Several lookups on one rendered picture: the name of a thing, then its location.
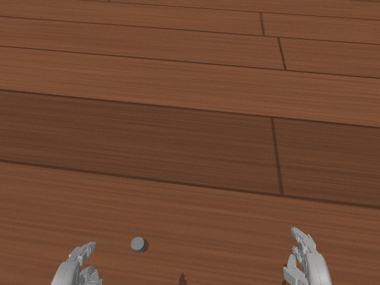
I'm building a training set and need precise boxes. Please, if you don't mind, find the right robot hand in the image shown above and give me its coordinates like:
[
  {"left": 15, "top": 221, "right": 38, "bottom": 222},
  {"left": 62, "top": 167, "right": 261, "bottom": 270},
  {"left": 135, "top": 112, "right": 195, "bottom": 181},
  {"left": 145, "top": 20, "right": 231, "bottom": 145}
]
[{"left": 283, "top": 227, "right": 332, "bottom": 285}]

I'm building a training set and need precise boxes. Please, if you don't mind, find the tin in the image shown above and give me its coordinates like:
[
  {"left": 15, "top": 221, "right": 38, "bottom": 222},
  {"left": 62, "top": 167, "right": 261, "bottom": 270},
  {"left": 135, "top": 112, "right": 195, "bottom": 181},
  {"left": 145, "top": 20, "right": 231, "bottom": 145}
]
[{"left": 131, "top": 237, "right": 145, "bottom": 253}]

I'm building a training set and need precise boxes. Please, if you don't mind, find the left robot hand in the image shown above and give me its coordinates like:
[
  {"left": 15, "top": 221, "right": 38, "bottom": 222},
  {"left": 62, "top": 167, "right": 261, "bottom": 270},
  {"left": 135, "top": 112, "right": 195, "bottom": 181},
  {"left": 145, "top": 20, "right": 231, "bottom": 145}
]
[{"left": 51, "top": 241, "right": 103, "bottom": 285}]

